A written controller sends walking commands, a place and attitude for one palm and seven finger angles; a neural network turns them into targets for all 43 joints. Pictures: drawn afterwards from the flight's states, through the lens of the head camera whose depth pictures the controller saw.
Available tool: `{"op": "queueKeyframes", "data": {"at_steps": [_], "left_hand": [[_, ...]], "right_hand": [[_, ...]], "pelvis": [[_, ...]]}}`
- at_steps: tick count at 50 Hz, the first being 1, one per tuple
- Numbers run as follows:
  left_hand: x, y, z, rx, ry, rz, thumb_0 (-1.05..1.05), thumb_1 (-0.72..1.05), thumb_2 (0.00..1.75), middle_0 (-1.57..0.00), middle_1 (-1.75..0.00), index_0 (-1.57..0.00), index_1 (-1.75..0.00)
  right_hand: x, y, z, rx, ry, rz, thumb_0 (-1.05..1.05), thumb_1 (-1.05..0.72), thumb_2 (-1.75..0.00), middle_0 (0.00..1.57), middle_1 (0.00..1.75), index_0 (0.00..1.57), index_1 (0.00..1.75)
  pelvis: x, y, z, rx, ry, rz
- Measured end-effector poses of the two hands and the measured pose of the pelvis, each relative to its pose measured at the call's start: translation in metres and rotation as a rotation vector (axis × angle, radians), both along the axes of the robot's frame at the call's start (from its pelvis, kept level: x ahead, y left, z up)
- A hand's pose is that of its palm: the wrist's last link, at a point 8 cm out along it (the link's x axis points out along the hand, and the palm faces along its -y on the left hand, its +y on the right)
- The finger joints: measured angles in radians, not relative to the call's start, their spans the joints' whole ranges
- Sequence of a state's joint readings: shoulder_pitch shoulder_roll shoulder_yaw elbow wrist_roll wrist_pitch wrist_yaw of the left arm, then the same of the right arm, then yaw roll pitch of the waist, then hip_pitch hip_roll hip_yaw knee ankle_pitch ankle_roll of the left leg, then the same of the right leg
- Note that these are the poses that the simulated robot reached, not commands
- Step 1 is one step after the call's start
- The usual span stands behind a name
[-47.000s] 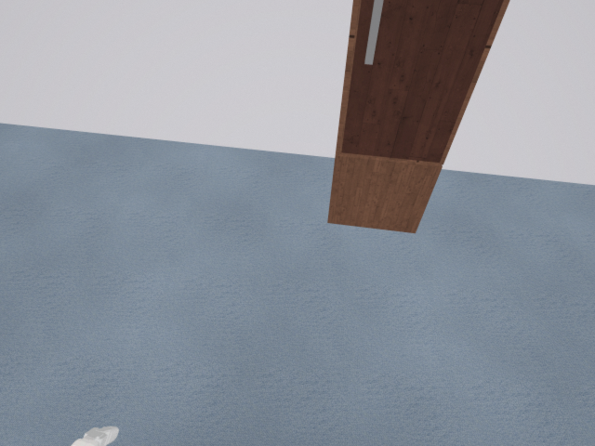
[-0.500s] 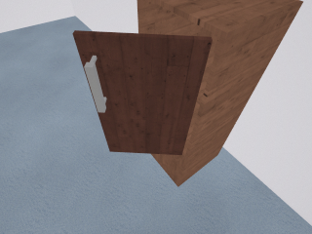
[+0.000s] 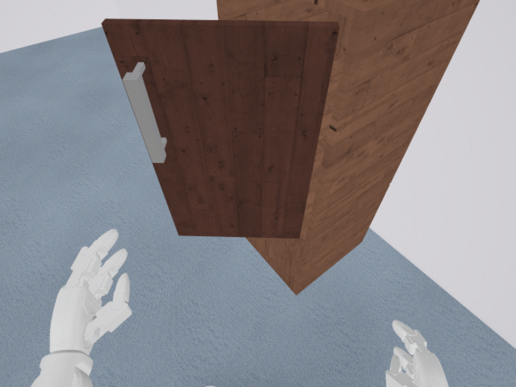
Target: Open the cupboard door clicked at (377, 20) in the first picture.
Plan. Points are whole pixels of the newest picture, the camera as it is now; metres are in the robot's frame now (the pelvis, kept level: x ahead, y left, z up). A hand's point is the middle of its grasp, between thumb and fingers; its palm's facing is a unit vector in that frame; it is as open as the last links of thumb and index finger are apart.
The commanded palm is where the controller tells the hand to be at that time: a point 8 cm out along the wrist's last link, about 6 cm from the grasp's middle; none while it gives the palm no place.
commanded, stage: raise the hand with hooked fingers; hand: left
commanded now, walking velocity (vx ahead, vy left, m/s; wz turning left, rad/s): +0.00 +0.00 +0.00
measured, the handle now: (150, 115) +0.53 +0.22 +0.13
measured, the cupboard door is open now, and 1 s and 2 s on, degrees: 50 50 50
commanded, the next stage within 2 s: move the hooked fingers beside the handle in 1.84 s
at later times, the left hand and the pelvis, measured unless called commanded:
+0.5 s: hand (94, 303) +0.22 +0.24 +0.05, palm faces +0.03 -1.00 -0.05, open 10.6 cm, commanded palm +0.19 +0.29 +0.06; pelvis -0.01 +0.01 -0.01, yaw +0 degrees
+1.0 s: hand (46, 260) +0.25 +0.29 +0.12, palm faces +0.07 -1.00 -0.05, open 13.5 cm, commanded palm +0.22 +0.33 +0.12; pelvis -0.01 +0.03 +0.01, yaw +1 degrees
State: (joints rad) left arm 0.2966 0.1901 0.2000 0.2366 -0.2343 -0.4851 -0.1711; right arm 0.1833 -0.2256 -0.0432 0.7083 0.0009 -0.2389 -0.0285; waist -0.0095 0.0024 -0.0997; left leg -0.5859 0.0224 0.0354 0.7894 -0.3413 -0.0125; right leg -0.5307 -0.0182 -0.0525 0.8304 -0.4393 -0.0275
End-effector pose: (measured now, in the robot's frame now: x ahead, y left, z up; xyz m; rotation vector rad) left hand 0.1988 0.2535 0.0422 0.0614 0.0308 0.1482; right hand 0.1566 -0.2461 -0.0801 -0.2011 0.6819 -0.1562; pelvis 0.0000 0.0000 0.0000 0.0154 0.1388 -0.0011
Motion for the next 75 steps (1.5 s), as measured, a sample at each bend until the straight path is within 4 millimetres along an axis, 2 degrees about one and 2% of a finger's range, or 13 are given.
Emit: {"op": "queueKeyframes", "data": {"at_steps": [2, 4, 8, 11, 16, 22, 29, 37, 46, 55, 68, 75], "left_hand": [[-0.006, -0.004, -0.007, 0.014, -0.066, -0.097, 0.01, 0.74, 0.83, -0.21, -0.41, -0.21, -0.4], [-0.017, -0.005, -0.02, -0.002, -0.053, -0.148, 0.0, 0.7, 0.81, -0.21, -0.43, -0.21, -0.43], [-0.043, 0.007, -0.041, -0.063, 0.034, -0.088, 0.01, 0.61, 0.77, -0.22, -0.49, -0.23, -0.49], [-0.052, 0.016, -0.037, -0.049, 0.03, -0.023, 0.01, 0.53, 0.74, -0.23, -0.54, -0.23, -0.53], [-0.034, 0.021, -0.011, 0.0, -0.049, -0.076, 0.01, 0.42, 0.69, -0.23, -0.61, -0.24, -0.61], [-0.003, 0.029, 0.006, -0.015, 0.005, -0.143, 0.01, 0.28, 0.63, -0.24, -0.7, -0.25, -0.7], [0.001, 0.047, 0.025, -0.01, -0.01, -0.092, 0.01, 0.12, 0.56, -0.26, -0.8, -0.26, -0.8], [0.006, 0.061, 0.036, -0.01, -0.034, -0.097, 0.0, -0.07, 0.48, -0.27, -0.92, -0.27, -0.92], [0.023, 0.077, 0.064, -0.007, -0.067, -0.088, 0.0, -0.28, 0.39, -0.28, -1.06, -0.29, -1.06], [0.035, 0.09, 0.087, -0.007, -0.058, -0.071, -0.01, -0.45, 0.32, -0.3, -1.17, -0.3, -1.16], [0.058, 0.1, 0.123, 0.005, -0.079, -0.063, -0.01, -0.5, 0.3, -0.3, -1.2, -0.3, -1.2], [0.069, 0.091, 0.123, -0.006, -0.045, -0.08, -0.01, -0.5, 0.3, -0.3, -1.2, -0.3, -1.2]], "right_hand": [[0.013, -0.005, -0.001, -0.009, -0.071, 0.023, 0.01, -0.91, -0.9, 0.2, 0.3, 0.2, 0.3], [0.023, -0.008, 0.0, -0.021, -0.124, 0.034, 0.01, -0.91, -0.9, 0.2, 0.3, 0.2, 0.3], [0.033, -0.008, 0.001, -0.048, -0.17, 0.044, 0.01, -0.91, -0.9, 0.2, 0.3, 0.2, 0.3], [0.03, -0.003, -0.001, -0.064, -0.153, 0.059, 0.01, -0.91, -0.9, 0.2, 0.3, 0.2, 0.3], [0.01, 0.012, -0.011, -0.054, -0.078, 0.078, 0.01, -0.91, -0.9, 0.2, 0.3, 0.2, 0.3], [-0.02, 0.022, -0.014, -0.006, -0.005, 0.027, 0.01, -0.9, -0.9, 0.2, 0.3, 0.21, 0.3], [-0.037, 0.021, -0.006, -0.014, 0.022, -0.004, 0.01, -0.9, -0.9, 0.2, 0.3, 0.21, 0.3], [-0.025, 0.021, 0.009, -0.061, -0.01, 0.017, 0.01, -0.9, -0.9, 0.2, 0.3, 0.21, 0.3], [0.001, 0.039, 0.031, -0.044, -0.096, 0.056, 0.01, -0.91, -0.9, 0.2, 0.3, 0.21, 0.3], [0.008, 0.05, 0.035, -0.016, -0.103, 0.084, 0.01, -0.9, -0.9, 0.2, 0.3, 0.21, 0.3], [-0.004, 0.031, 0.032, -0.025, -0.055, 0.048, 0.01, -0.9, -0.9, 0.2, 0.3, 0.21, 0.3], [-0.009, 0.015, 0.032, -0.026, -0.049, 0.02, 0.01, -0.9, -0.9, 0.2, 0.3, 0.21, 0.3]], "pelvis": [[-0.008, -0.002, -0.015, -0.001, 0.027, -0.006], [-0.014, -0.004, -0.026, 0.0, 0.04, -0.006], [-0.018, -0.006, -0.036, -0.01, 0.04, 0.005], [-0.019, -0.006, -0.036, -0.027, 0.03, 0.018], [-0.02, -0.004, -0.031, -0.048, 0.017, 0.033], [-0.017, 0.003, -0.017, -0.046, 0.006, 0.017], [-0.012, 0.014, -0.006, -0.04, -0.006, 0.002], [-0.011, 0.024, 0.0, -0.046, -0.036, 0.011], [-0.008, 0.028, 0.009, -0.047, -0.077, 0.015], [-0.007, 0.027, 0.017, -0.044, -0.106, 0.02], [-0.003, 0.018, 0.025, -0.034, -0.131, 0.018], [-0.001, 0.012, 0.027, -0.027, -0.124, 0.011]]}}
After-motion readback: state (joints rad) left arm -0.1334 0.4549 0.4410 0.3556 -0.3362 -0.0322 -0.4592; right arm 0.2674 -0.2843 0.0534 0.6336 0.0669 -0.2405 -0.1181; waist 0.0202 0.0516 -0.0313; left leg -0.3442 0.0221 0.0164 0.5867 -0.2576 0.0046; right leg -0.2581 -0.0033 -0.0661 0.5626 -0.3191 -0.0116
